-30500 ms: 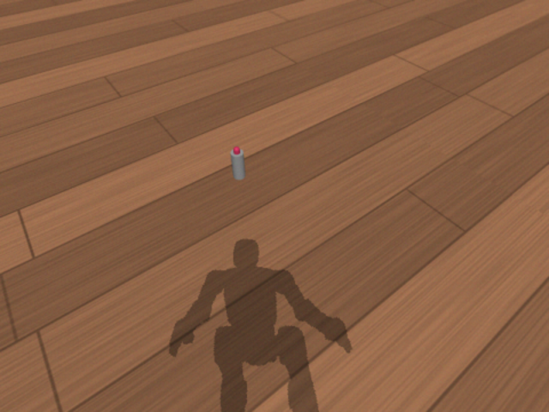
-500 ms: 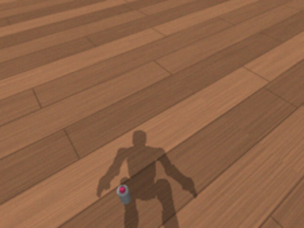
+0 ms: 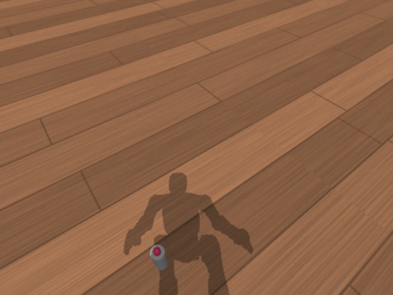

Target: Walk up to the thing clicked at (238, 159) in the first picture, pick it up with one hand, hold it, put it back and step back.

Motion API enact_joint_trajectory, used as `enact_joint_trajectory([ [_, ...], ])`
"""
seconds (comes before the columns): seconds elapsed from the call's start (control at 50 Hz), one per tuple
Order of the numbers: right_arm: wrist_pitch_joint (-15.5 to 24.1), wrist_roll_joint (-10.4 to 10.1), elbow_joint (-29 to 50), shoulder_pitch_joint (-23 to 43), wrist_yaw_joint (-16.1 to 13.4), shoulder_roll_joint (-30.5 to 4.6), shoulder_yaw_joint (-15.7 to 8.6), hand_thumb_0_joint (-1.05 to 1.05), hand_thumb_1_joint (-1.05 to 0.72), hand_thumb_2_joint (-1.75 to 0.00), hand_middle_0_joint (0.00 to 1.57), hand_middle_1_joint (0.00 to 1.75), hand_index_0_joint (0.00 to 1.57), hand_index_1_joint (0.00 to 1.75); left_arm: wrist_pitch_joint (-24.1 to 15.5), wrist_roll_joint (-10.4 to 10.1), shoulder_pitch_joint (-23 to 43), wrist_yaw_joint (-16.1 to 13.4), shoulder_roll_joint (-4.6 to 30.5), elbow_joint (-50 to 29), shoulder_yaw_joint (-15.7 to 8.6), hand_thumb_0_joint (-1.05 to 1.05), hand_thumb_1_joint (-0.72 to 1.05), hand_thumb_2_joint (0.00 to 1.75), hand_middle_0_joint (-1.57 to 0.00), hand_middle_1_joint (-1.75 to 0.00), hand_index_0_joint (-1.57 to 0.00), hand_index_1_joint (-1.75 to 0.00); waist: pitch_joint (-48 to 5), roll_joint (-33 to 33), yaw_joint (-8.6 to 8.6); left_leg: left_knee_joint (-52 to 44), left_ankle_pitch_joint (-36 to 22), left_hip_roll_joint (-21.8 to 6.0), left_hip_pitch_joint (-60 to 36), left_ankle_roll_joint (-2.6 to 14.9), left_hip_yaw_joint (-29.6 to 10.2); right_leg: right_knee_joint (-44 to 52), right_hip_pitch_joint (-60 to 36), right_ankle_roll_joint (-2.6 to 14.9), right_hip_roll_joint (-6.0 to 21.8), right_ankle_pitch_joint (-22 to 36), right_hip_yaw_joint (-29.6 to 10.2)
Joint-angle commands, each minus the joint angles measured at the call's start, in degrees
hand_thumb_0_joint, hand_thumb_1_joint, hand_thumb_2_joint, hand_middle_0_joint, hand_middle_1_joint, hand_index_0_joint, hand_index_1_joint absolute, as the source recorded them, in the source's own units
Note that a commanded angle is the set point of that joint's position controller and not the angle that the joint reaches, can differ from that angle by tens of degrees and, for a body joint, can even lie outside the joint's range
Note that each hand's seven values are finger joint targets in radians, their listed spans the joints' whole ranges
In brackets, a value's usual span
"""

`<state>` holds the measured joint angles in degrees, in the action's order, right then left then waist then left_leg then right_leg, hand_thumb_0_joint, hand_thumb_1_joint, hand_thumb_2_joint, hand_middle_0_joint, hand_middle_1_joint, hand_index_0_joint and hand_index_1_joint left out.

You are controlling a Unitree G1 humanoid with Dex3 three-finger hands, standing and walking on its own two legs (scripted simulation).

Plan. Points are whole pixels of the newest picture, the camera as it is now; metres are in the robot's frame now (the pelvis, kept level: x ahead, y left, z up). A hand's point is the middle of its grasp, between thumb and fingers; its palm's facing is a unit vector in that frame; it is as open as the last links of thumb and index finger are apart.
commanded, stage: stand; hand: left
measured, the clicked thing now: (159, 256) +0.40 +0.19 -0.69
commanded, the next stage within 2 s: step back in 0.08 s
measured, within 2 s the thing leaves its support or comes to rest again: neither
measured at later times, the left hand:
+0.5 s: hand out of the picture +0.04 +0.27 -0.17, palm faces -0.05 -0.91 -0.40, open 7.4 cm
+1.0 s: hand out of the picture -0.03 +0.30 -0.18, palm faces -0.09 -0.91 -0.40, open 7.4 cm
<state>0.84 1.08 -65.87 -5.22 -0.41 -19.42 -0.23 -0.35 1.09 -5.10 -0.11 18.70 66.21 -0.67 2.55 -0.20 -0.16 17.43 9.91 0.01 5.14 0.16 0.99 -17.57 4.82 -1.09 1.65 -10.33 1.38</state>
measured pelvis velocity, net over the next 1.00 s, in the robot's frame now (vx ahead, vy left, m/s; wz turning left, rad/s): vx -0.15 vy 0.04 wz -0.06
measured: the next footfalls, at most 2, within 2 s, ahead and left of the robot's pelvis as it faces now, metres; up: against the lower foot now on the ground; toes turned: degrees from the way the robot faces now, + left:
left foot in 0.58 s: -0.10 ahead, +0.14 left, +0.00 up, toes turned -1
right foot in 0.98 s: -0.12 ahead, -0.06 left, +0.00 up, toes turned +1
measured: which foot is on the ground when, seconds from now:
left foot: down 0.00-0.36, up 0.38-0.56, down 0.58-1.00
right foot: down 0.00-0.62, up 0.64-0.96, down 0.98-1.00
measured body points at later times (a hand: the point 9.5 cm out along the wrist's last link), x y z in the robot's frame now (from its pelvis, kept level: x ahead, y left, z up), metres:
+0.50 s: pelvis -0.07 +0.01 -0.02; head +0.00 +0.00 +0.42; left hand +0.05 +0.32 -0.14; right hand +0.03 -0.32 -0.15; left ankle -0.10 +0.12 -0.70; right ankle -0.01 -0.13 -0.75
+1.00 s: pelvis -0.15 +0.04 -0.03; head -0.08 +0.03 +0.41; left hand -0.03 +0.35 -0.15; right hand -0.07 -0.28 -0.16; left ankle -0.14 +0.14 -0.75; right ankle -0.15 -0.06 -0.75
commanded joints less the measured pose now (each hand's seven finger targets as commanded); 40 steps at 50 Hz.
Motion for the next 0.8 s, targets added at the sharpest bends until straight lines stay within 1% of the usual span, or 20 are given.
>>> enact_joint_trajectory([
  [0.0, 0.99, -0.22, 3.12, 1.95, -0.57, -11.75, -2.20, 0.00, -0.90, -0.90, 0.20, 0.30, 0.20, 0.30, -1.29, -0.24, 1.44, -0.78, 11.87, -2.97, -2.05, 0.00, 0.90, 0.90, -0.20, -0.30, -0.20, -0.30, -3.06, 0.02, 0.33, -2.60, -7.84, -7.51, -0.44, 0.70, -5.87, 2.60, 0.38, 1.59, 6.12, 7.18, -4.77],
  [0.04, 0.94, -0.18, 3.11, 1.91, -0.56, -11.68, -2.22, 0.00, -0.90, -0.90, 0.20, 0.30, 0.20, 0.30, -1.29, -0.25, 1.60, -0.79, 12.00, -3.17, -2.08, 0.00, 0.90, 0.90, -0.20, -0.30, -0.20, -0.30, -3.21, 0.09, 0.34, -2.73, -7.88, -7.60, -0.53, 0.59, -5.90, 2.51, 0.46, 1.76, 6.21, 6.46, -4.87],
  [0.06, -0.15, -0.45, 4.27, 2.98, -0.18, -15.19, -3.60, 0.00, -0.90, -0.90, 0.20, 0.30, 0.20, 0.30, -0.84, -1.35, 1.61, -1.01, 16.33, -4.98, -4.41, 0.00, 0.90, 0.90, -0.20, -0.30, -0.20, -0.30, 1.97, 0.73, 0.00, 2.78, -15.82, -6.68, 4.06, 2.08, -6.44, -2.72, 4.57, 2.06, 5.35, 15.37, -5.47],
  [0.14, -1.20, -1.14, 6.79, 1.32, 0.13, -14.30, -4.29, 0.00, -0.90, -0.90, 0.20, 0.30, 0.20, 0.30, -0.26, -1.36, 0.16, -1.40, 14.90, -7.72, -4.71, 0.00, 0.90, 0.90, -0.20, -0.30, -0.20, -0.30, -4.28, -0.24, -0.79, 5.97, -19.09, -7.40, 4.03, 4.25, -6.15, -8.58, 3.15, 3.53, 4.08, 15.31, -4.00],
  [0.26, -2.52, -0.97, 10.81, 2.65, 0.52, -15.45, -5.82, 0.00, -0.90, -0.90, 0.20, 0.30, 0.20, 0.30, 0.98, -0.53, -1.45, -1.11, 14.36, -11.32, -4.47, 0.00, 0.90, 0.90, -0.20, -0.30, -0.20, -0.30, -7.65, -3.20, -0.17, 9.95, -9.46, -7.88, 7.11, 7.54, -7.25, -14.42, 6.45, 5.15, 3.38, 6.30, -4.99],
  [0.32, -3.16, -1.15, 12.19, 2.33, 0.70, -13.40, -5.67, 0.00, -0.90, -0.90, 0.20, 0.30, 0.20, 0.30, 0.85, -0.12, -2.01, -1.00, 17.57, -12.65, -5.59, 0.00, 0.90, 0.90, -0.20, -0.30, -0.20, -0.30, -7.53, 3.37, 0.70, 20.49, 1.89, -1.43, 10.34, 4.65, -4.30, -8.75, 8.17, 10.16, 10.22, 8.97, -12.72],
  [0.34, -3.39, -1.06, 12.42, 1.41, 0.86, -12.29, -5.46, 0.00, -0.90, -0.90, 0.20, 0.30, 0.20, 0.30, 0.79, 0.21, -0.75, -1.07, 19.56, -13.61, -6.15, 0.00, 0.90, 0.90, -0.20, -0.30, -0.20, -0.30, -6.55, 9.38, 0.98, 29.53, 9.80, 3.67, 11.76, 2.29, -0.87, -3.39, 9.15, 13.88, 16.08, 11.99, -18.46],
  [0.36, -3.99, -0.70, 12.93, 0.29, 0.94, -11.89, -5.39, 0.00, -0.90, -0.90, 0.20, 0.30, 0.20, 0.30, 0.57, 0.81, 1.09, -1.30, 21.34, -15.17, -6.72, 0.00, 0.90, 0.90, -0.20, -0.30, -0.20, -0.30, -5.12, 13.05, 1.48, 39.78, 21.87, 5.68, 13.52, 1.57, -2.36, -0.08, 12.67, 17.83, 21.28, 12.81, -23.11],
  [0.38, -4.40, -0.57, 13.00, -2.05, 0.99, -12.35, -5.57, 0.00, -0.90, -0.90, 0.20, 0.30, 0.20, 0.30, 0.35, 1.44, 2.69, -1.52, 21.74, -16.47, -7.04, 0.00, 0.90, 0.90, -0.20, -0.30, -0.20, -0.30, -4.06, 12.86, 0.30, 44.52, 23.43, 3.62, 13.28, 1.77, -5.67, -0.50, 15.82, 19.04, 22.61, 12.16, -23.65],
  [0.44, -4.12, -1.88, 12.25, -7.56, 1.25, -13.65, -6.20, 0.00, -0.90, -0.90, 0.20, 0.30, 0.20, 0.30, 0.67, 1.59, 8.57, -1.95, 18.74, -19.33, -6.55, 0.00, 0.90, 0.90, -0.20, -0.30, -0.20, -0.30, -4.95, 11.64, -2.70, 44.88, 19.86, 2.49, 11.49, 1.89, -6.68, -5.42, 17.17, 14.66, 16.19, 12.02, -14.06],
  [0.52, -2.61, -0.68, 13.41, -8.17, 0.52, -12.80, -5.44, 0.00, -0.90, -0.90, 0.20, 0.30, 0.20, 0.30, 1.64, 1.17, 3.75, -1.97, 17.24, -20.26, -6.61, 0.00, 0.90, 0.90, -0.20, -0.30, -0.20, -0.30, -7.67, 9.83, -0.34, 17.44, 13.21, 0.19, 14.58, 1.16, -3.36, -13.90, 2.29, 9.90, 12.75, 15.17, -12.29],
  [0.54, -2.14, 0.02, 13.07, -8.49, 0.27, -12.07, -5.43, 0.00, -0.90, -0.90, 0.20, 0.30, 0.20, 0.30, 2.29, 0.40, 3.50, -1.68, 17.31, -20.33, -6.36, 0.00, 0.90, 0.90, -0.20, -0.30, -0.20, -0.30, -7.28, 8.20, -1.03, 7.62, 6.28, 0.89, 11.55, 0.89, -1.12, -17.45, 2.21, 8.98, 11.08, 15.99, -10.42],
  [0.56, -1.71, 0.83, 13.17, -8.20, -0.05, -12.75, -5.92, 0.00, -0.90, -0.90, 0.20, 0.30, 0.20, 0.30, 2.89, -0.20, 2.21, -1.37, 16.09, -20.57, -6.05, 0.00, 0.90, 0.90, -0.20, -0.30, -0.20, -0.30, -6.89, 3.45, -0.90, 3.24, -3.87, -0.39, 7.15, 0.35, -3.09, -22.41, 5.85, 7.02, 7.88, 13.01, -7.51],
  [0.58, -1.44, 1.98, 13.98, -7.33, -0.41, -16.11, -6.88, 0.00, -0.90, -0.90, 0.20, 0.30, 0.20, 0.30, 3.36, -0.74, 0.48, -1.22, 13.38, -21.15, -5.42, 0.00, 0.90, 0.90, -0.20, -0.30, -0.20, -0.30, -5.93, -5.66, 0.56, 2.95, -17.95, -7.86, 2.67, 1.18, -14.30, -29.98, 14.82, 4.75, 1.38, 1.76, -5.27],
  [0.6, -1.53, 2.43, 14.72, -6.10, -0.43, -20.46, -7.64, 0.00, -0.90, -0.90, 0.20, 0.30, 0.20, 0.30, 3.43, -0.97, 0.29, -1.59, 11.27, -21.19, -5.08, 0.00, 0.90, 0.90, -0.20, -0.30, -0.20, -0.30, -3.85, -12.97, 1.08, 5.26, -31.17, -14.40, -1.94, 3.83, -22.47, -34.82, 26.93, 3.05, -7.16, -21.99, -5.28],
  [0.62, -1.61, 1.71, 16.16, -6.32, -0.44, -23.26, -8.17, 0.00, -0.90, -0.90, 0.20, 0.30, 0.20, 0.30, 3.24, -0.23, 2.65, -2.38, 13.04, -22.02, -5.63, 0.00, 0.90, 0.90, -0.20, -0.30, -0.20, -0.30, -3.98, -13.26, -2.36, 5.97, -35.07, -19.50, 2.85, 10.20, -25.38, -40.25, 25.58, 2.01, -7.43, -27.20, -10.35],
  [0.64, -1.48, 1.55, 16.50, -6.06, -0.68, -22.81, -8.33, 0.00, -0.90, -0.90, 0.20, 0.30, 0.20, 0.30, 3.03, 0.29, 5.42, -2.75, 13.88, -21.91, -5.91, 0.00, 0.90, 0.90, -0.20, -0.30, -0.20, -0.30, -2.67, -13.69, -3.80, 3.28, -28.04, -20.86, 7.16, 12.93, -28.60, -44.67, 24.38, 1.79, -7.18, -26.55, -12.23],
  [0.66, -1.34, 1.39, 16.73, -4.25, -0.96, -20.21, -7.59, 0.00, -0.90, -0.90, 0.20, 0.30, 0.20, 0.30, 3.00, 0.32, 6.89, -2.52, 14.86, -21.71, -6.30, 0.00, 0.90, 0.90, -0.20, -0.30, -0.20, -0.30, -1.16, -10.63, -3.07, 5.10, -30.11, -17.26, 7.01, 11.13, -22.05, -47.43, 24.29, 2.18, -6.90, -23.58, -13.76],
  [0.7, -1.28, 1.44, 17.97, 0.06, -1.78, -15.71, -6.43, 0.00, -0.90, -0.90, 0.20, 0.30, 0.20, 0.30, 2.98, -0.99, -0.44, -1.98, 13.26, -20.46, -5.77, 0.00, 0.90, 0.90, -0.20, -0.30, -0.20, -0.30, -2.45, -8.18, 2.28, 9.89, -35.60, -9.72, -1.47, 4.96, -11.17, -47.75, 29.57, 2.93, -8.11, -15.34, -12.85],
  [0.78, -1.19, 0.64, 18.15, -5.01, -2.18, -14.25, -6.67, 0.00, -0.90, -0.90, 0.20, 0.30, 0.20, 0.30, 2.39, -0.06, 0.49, -1.81, 12.49, -22.05, -5.93, 0.00, 0.90, 0.90, -0.20, -0.30, -0.20, -0.30, -4.64, -7.64, -0.88, 12.08, -34.23, -11.32, -7.92, 8.11, -12.95, -41.92, 27.60, 0.86, -6.89, -15.99, -9.75],
])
